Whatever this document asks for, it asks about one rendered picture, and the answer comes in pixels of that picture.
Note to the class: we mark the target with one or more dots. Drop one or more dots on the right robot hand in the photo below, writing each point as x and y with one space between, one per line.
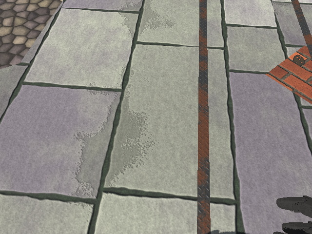
298 205

